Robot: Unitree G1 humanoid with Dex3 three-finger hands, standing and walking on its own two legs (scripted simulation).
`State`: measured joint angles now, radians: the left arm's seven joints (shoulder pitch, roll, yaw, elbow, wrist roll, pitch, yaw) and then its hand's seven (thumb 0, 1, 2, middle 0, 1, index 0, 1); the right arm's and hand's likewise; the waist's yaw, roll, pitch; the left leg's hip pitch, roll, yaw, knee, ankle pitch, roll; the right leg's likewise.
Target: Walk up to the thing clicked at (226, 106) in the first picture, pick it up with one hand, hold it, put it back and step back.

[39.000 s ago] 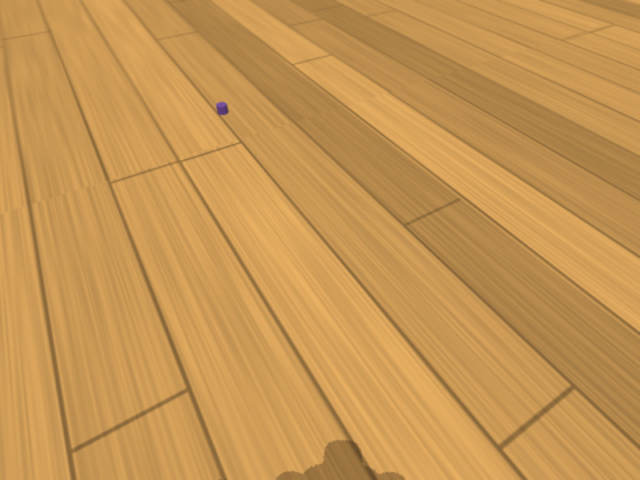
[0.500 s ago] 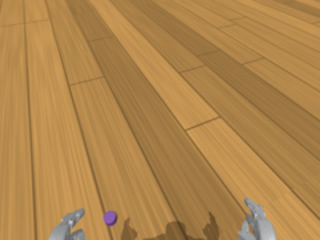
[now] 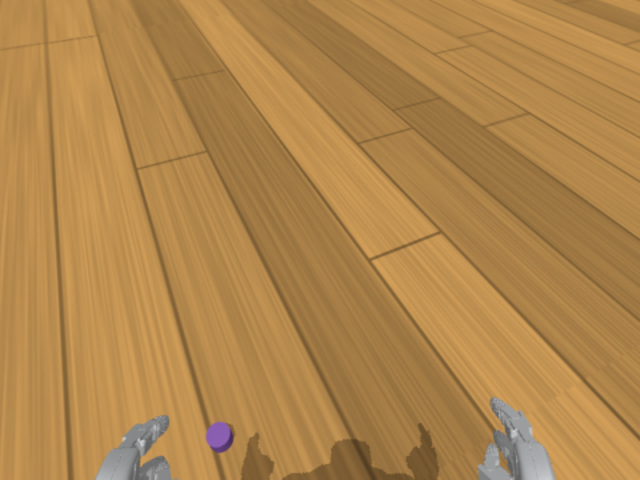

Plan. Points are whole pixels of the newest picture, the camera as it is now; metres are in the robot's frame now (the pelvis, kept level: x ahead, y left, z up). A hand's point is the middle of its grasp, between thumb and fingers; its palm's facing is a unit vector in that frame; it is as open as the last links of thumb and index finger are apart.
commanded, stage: home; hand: left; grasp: from above
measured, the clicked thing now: (219, 437) +0.40 +0.28 -0.69
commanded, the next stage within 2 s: stand in 0.34 s
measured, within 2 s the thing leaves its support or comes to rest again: neither
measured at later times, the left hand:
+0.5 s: hand out of the picture +0.16 +0.19 -0.06, palm faces +0.02 -0.96 -0.28, open 7.4 cm
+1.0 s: hand out of the picture +0.03 +0.24 -0.10, palm faces +0.03 -0.95 -0.32, open 7.3 cm
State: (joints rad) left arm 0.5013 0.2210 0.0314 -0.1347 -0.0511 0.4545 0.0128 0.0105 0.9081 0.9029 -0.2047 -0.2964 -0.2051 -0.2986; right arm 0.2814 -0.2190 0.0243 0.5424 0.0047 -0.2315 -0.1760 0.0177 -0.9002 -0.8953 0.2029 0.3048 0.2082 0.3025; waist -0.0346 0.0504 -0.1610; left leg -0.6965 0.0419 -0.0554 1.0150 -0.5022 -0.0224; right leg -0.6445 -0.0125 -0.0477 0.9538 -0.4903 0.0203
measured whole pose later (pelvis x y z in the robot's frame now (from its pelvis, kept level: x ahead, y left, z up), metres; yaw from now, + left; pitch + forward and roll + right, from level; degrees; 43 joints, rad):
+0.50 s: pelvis -0.01 +0.00 +0.01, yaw +0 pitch +6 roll -1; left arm 0.38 0.25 0.00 0.10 0.01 0.27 0.03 0.01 0.91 0.90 -0.21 -0.30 -0.21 -0.30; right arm 0.23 -0.24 0.01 0.64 -0.07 -0.16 -0.12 0.01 -0.90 -0.90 0.20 0.30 0.21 0.30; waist 0.00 0.03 -0.07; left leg -0.61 0.03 -0.04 0.97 -0.48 -0.01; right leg -0.57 -0.03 -0.03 0.94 -0.48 0.02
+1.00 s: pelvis -0.01 +0.01 +0.06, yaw +0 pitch -3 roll +0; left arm 0.22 0.27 0.04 1.03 0.03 0.02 0.03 0.01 0.91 0.90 -0.21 -0.30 -0.21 -0.30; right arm 0.19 -0.28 -0.04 1.04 -0.04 0.00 -0.02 0.01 -0.90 -0.90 0.20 0.30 0.21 0.30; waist 0.02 0.01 0.06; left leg -0.19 0.00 0.00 0.50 -0.26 0.00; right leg -0.17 -0.05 -0.01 0.49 -0.27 0.04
